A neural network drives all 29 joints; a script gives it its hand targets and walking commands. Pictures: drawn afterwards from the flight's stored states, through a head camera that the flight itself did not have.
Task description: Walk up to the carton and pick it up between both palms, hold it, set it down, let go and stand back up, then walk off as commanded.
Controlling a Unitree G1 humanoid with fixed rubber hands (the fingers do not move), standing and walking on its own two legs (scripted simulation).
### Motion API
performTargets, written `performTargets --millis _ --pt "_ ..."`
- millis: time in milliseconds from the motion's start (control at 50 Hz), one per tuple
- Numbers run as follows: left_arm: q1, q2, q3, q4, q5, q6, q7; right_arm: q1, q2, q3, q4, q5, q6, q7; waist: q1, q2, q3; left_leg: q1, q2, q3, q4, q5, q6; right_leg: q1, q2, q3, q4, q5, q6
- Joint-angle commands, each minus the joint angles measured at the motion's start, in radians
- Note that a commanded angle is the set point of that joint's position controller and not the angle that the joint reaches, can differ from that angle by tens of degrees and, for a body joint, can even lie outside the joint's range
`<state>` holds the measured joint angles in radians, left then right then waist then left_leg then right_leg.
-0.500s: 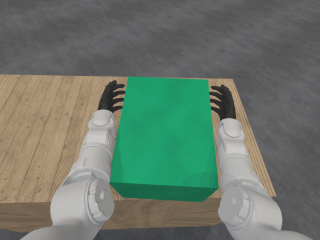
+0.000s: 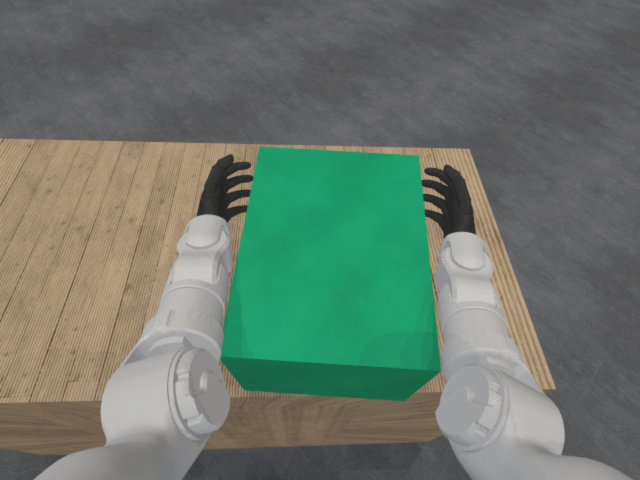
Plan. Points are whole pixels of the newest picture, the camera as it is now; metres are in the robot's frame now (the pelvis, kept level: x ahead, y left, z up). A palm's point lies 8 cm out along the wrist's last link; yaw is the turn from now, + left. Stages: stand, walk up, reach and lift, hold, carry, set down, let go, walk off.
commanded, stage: set down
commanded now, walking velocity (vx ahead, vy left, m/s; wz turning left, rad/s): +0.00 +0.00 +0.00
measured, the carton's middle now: (331, 273) +0.39 -0.01 -0.01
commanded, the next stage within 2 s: none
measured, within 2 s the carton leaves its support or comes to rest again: rests again in 1.98 s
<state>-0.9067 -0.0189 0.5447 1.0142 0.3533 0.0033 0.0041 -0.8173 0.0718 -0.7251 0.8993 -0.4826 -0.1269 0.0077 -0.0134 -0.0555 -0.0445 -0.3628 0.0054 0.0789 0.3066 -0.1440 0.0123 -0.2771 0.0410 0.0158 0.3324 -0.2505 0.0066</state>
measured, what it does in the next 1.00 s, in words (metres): stands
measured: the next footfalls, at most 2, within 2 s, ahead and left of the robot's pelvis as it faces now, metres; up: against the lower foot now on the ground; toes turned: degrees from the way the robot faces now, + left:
none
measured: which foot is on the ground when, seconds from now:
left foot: down 0.00-1.00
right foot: down 0.00-1.00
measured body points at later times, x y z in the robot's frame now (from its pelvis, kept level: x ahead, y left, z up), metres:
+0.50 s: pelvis +0.00 +0.00 +0.00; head +0.09 +0.02 +0.44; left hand +0.46 +0.14 +0.04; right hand +0.44 -0.18 +0.05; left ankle -0.01 +0.11 -0.75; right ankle -0.07 -0.09 -0.74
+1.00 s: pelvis +0.00 +0.00 +0.00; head +0.10 +0.02 +0.44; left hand +0.46 +0.14 +0.04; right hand +0.43 -0.18 +0.05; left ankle -0.01 +0.11 -0.75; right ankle -0.07 -0.09 -0.74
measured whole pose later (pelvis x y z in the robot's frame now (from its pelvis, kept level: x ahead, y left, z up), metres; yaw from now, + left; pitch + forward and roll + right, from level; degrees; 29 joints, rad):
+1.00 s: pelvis +0.00 +0.00 +0.00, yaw -1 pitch +15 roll +1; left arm -0.93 -0.02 0.61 1.05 0.40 -0.08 -0.02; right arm -0.82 0.07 -0.74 0.89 -0.51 -0.13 0.02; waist -0.01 -0.06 -0.06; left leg -0.42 0.01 0.08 0.31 -0.14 0.01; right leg -0.34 0.05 0.02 0.34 -0.24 0.01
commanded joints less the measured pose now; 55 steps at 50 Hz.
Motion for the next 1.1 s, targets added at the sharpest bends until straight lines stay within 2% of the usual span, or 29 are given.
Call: performTargets --millis 0,260,560,640,780,960,1080 --pt "-0.588 -0.334 -0.048 0.007 0.121 -0.112 -0.096 -0.603 0.522 0.173 -0.044 -0.138 -0.085 0.112 0.035 0.033 -0.666 0.475 0.056 -0.002 0.116 0.553 0.034 -0.182 -0.093 -0.097 0.050 0.628 0.106" --pt "-0.572 -0.333 -0.027 0.019 0.137 -0.127 -0.098 -0.581 0.522 0.162 -0.039 -0.147 -0.081 0.110 0.024 0.032 -0.641 0.445 0.057 -0.001 0.117 0.529 0.033 -0.191 -0.091 -0.096 0.055 0.610 0.107" --pt "-0.549 -0.349 -0.014 0.036 0.152 -0.158 -0.097 -0.558 0.544 0.174 -0.024 -0.157 -0.105 0.103 0.023 0.035 -0.661 0.431 0.061 -0.007 0.146 0.570 0.033 -0.239 -0.091 -0.096 0.068 0.640 0.109" --pt "-0.542 -0.348 -0.005 0.053 0.159 -0.167 -0.098 -0.553 0.552 0.185 -0.022 -0.157 -0.115 0.099 0.025 0.029 -0.658 0.393 0.058 -0.005 0.142 0.541 0.035 -0.216 -0.097 -0.092 0.079 0.680 0.115" --pt "-0.526 -0.328 0.019 0.085 0.170 -0.175 -0.105 -0.538 0.548 0.198 -0.031 -0.146 -0.110 0.096 0.022 0.010 -0.621 0.270 0.047 0.008 0.106 0.418 0.040 -0.091 -0.108 -0.074 0.105 0.751 0.127" --pt "-0.507 -0.324 0.025 0.082 0.175 -0.174 -0.104 -0.510 0.529 0.191 -0.026 -0.140 -0.093 0.102 0.012 0.018 -0.596 0.268 0.045 0.011 0.110 0.419 0.035 -0.096 -0.095 -0.073 0.095 0.693 0.113" --pt "-0.495 -0.318 0.031 0.087 0.176 -0.175 -0.106 -0.497 0.525 0.196 -0.027 -0.135 -0.086 0.103 0.008 0.017 -0.583 0.240 0.041 0.011 0.111 0.403 0.034 -0.078 -0.093 -0.069 0.099 0.700 0.113"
